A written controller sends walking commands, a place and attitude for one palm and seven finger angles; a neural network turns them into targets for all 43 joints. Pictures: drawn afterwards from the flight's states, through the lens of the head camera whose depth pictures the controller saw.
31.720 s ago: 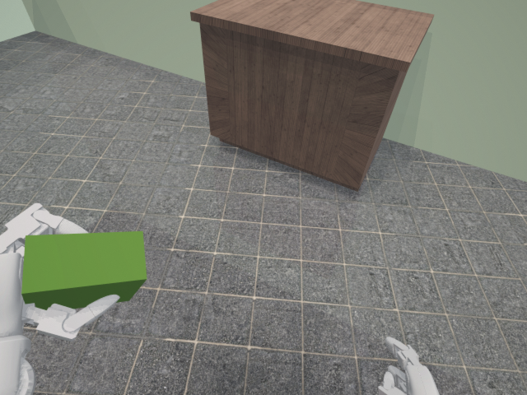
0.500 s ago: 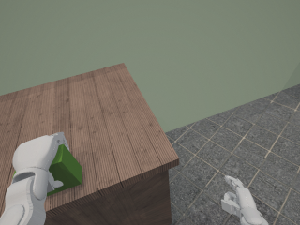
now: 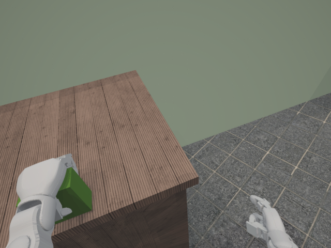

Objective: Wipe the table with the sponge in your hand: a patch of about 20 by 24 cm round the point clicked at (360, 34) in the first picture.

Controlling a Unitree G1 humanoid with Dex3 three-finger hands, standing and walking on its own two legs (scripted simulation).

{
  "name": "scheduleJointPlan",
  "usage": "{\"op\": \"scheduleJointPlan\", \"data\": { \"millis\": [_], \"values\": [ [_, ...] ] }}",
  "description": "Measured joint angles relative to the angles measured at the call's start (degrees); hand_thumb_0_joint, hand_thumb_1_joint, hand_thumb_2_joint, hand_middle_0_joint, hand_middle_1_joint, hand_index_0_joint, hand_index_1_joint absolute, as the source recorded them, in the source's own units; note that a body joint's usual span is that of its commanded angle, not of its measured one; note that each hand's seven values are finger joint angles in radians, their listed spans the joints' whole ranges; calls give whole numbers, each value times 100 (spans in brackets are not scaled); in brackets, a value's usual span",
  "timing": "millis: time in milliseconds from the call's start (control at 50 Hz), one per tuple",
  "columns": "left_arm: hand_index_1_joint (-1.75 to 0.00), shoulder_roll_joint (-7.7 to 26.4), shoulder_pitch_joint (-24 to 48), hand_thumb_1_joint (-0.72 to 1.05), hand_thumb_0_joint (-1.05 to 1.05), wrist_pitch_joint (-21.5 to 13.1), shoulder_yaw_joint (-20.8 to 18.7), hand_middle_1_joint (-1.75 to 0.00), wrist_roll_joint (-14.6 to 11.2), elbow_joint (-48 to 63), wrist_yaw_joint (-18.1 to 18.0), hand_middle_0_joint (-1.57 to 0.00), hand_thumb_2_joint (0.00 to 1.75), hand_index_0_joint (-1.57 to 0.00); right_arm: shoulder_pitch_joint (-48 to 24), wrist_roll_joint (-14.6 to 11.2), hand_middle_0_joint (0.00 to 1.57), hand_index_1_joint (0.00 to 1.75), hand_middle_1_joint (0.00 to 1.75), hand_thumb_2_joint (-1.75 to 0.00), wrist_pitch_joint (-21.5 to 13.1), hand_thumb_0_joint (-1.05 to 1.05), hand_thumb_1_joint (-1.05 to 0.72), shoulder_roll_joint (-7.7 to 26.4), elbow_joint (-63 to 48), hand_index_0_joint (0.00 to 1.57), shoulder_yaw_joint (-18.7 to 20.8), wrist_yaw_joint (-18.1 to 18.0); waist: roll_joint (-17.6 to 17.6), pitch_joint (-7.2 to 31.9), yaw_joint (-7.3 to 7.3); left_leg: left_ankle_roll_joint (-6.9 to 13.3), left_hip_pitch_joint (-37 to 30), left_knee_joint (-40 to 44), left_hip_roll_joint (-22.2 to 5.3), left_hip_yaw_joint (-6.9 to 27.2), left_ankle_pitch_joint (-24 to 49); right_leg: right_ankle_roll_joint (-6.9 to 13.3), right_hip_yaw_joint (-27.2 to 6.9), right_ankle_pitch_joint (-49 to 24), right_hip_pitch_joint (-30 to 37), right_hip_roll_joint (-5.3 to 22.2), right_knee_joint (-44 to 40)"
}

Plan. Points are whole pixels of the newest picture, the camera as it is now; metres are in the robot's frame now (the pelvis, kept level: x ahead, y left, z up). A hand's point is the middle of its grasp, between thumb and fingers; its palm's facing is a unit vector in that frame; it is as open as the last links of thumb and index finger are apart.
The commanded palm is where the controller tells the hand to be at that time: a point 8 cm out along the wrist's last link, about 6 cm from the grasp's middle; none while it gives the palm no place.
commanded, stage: lower the sponge onto the table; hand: left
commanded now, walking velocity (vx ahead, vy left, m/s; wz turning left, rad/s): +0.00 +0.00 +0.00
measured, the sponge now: (62, 201) +0.19 +0.29 +0.05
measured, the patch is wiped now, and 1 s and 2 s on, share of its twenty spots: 0.00 0.10 0.40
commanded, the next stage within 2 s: wipe forward along the first lane in 0.24 s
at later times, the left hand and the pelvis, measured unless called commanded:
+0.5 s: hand (60, 186) +0.20 +0.29 +0.08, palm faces +0.02 -0.07 -1.00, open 9.9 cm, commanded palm +0.19 +0.29 +0.14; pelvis +0.00 +0.00 +0.00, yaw +1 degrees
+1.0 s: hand (62, 172) +0.24 +0.31 +0.08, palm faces -0.05 -0.03 -1.00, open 9.9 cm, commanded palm +0.23 +0.31 +0.12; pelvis -0.01 -0.02 +0.00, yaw +1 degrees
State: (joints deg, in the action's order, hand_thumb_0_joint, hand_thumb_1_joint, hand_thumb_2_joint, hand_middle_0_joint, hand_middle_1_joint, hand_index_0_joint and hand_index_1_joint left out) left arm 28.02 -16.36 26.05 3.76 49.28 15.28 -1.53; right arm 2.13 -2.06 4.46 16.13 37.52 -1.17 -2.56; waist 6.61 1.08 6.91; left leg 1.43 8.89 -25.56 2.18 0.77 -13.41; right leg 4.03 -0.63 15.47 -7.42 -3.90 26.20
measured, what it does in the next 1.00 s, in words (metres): stands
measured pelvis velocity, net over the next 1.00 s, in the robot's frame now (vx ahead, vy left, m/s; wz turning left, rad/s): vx -0.01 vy -0.02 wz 0.02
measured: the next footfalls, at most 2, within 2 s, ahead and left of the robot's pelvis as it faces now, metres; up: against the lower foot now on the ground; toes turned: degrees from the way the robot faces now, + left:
none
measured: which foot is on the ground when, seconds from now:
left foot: down 0.00-1.00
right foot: down 0.00-1.00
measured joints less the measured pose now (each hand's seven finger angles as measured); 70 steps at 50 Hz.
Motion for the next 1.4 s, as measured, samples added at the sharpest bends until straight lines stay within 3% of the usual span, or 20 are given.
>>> {"op": "scheduleJointPlan", "data": {
  "millis": [180,420,660,820,1120,1400],
  "values": [
    [-135,-88,84,-49,-1,-169,125,-136,152,-70,-114,-76,104,-76,-22,4,20,30,29,-90,-18,1,-91,-51,-8,20,14,-18,12,2,47,19,24,17,35,31,29,-22,29,-15,-11,34,-20],
    [-135,-159,256,-49,-1,-79,195,-135,216,-307,-148,-76,104,-76,-41,-23,20,30,29,-90,64,1,-91,-125,61,20,-77,6,24,46,45,18,89,23,40,29,55,-22,27,-21,-93,39,10],
    [-134,50,1139,-50,-2,-221,-26,-134,169,-1369,-27,-77,104,-77,20,-104,20,30,29,-90,70,1,-91,-2,178,20,-74,-149,-13,34,-73,-49,262,-65,-7,111,65,45,113,-32,-237,-12,66],
    [-133,196,1434,-51,-1,-609,-196,-134,157,-1922,110,-78,104,-78,223,-116,20,30,29,-90,40,1,-91,97,220,20,8,-188,-33,84,-137,-76,426,-175,-50,143,19,103,149,-3,-388,-61,149],
    [-132,421,2252,-54,0,-1286,-417,-132,122,-3129,-23,-79,107,-79,419,-179,20,30,29,-90,-31,1,-91,97,387,20,77,-245,-66,151,-162,9,855,-435,-102,239,-42,216,260,30,-787,-132,369],
    [-133,890,3411,-54,2,-1920,-680,-133,252,-4839,124,-79,109,-79,634,-227,20,30,29,-90,24,1,-91,173,374,20,76,-220,-147,220,-380,111,1378,-764,-184,299,-153,337,324,66,-1276,-241,603]
  ]
}}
